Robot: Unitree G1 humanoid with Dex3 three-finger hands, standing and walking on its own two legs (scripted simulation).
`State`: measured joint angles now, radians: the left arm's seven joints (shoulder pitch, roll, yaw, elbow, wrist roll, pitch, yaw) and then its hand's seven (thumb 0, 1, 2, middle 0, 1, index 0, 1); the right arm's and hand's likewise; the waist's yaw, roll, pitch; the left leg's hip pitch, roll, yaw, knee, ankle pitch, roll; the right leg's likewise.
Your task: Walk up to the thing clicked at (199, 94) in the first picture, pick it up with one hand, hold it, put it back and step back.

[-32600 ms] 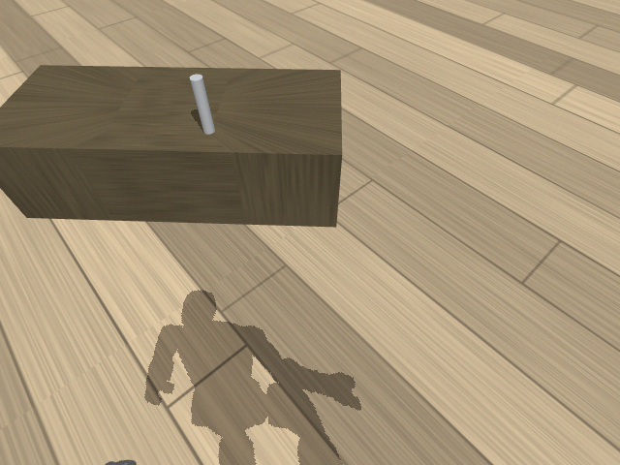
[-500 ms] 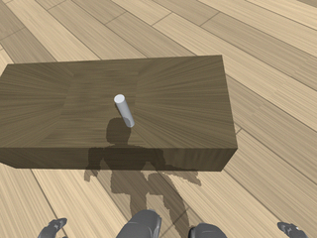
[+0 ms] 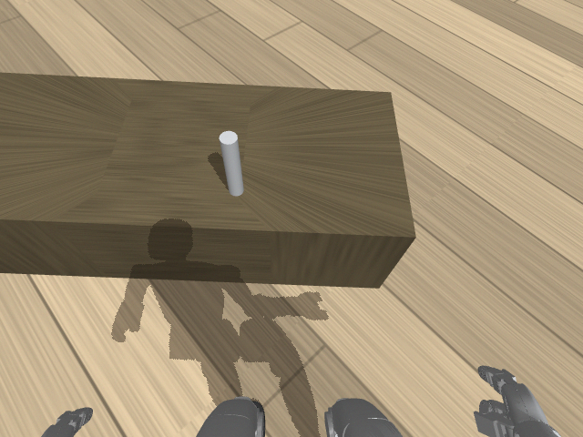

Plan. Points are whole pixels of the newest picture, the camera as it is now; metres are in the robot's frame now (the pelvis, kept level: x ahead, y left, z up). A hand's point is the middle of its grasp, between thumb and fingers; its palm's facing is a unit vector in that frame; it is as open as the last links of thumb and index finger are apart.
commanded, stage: step back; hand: left
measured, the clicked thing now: (232, 166) +0.71 +0.18 -0.27
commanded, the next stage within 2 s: none
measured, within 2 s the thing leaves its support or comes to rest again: neither
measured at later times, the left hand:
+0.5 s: hand out of the picture +0.00 +0.28 -0.14, palm faces +0.02 -0.90 -0.43, open 7.4 cm
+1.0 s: hand out of the picture -0.24 +0.27 -0.15, palm faces -0.06 -0.91 -0.41, open 7.4 cm
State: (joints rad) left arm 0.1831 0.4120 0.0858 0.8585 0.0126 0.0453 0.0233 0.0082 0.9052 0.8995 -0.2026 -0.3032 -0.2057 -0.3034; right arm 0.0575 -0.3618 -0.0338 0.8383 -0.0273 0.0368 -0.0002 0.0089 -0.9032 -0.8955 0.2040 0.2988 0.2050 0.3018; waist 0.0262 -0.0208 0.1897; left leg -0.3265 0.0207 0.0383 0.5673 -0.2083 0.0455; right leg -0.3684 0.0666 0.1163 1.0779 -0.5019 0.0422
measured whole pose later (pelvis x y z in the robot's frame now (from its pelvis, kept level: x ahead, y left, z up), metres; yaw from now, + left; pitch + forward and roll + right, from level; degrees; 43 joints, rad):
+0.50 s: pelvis -0.16 +0.01 -0.02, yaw +3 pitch -2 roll +0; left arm 0.06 0.39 0.07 0.76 0.03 0.03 0.02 0.01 0.90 0.90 -0.21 -0.30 -0.21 -0.30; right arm 0.22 -0.41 -0.05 0.92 -0.02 0.05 -0.01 0.01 -0.91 -0.90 0.20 0.30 0.20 0.30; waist -0.02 0.01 0.20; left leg -0.24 -0.03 -0.06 0.68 -0.40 -0.01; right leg -0.42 -0.09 -0.03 0.70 -0.24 0.03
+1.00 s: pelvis -0.31 +0.00 -0.01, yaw -4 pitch -2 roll +1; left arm 0.21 0.36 0.05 0.88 0.04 0.04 -0.01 0.01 0.90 0.90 -0.21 -0.30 -0.21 -0.30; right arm 0.08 -0.39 -0.04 0.85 -0.01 0.07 -0.01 0.01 -0.91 -0.90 0.20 0.30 0.20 0.30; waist 0.05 0.02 0.16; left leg -0.49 -0.06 -0.09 1.00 -0.50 0.00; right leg -0.27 0.00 0.04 0.64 -0.34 -0.01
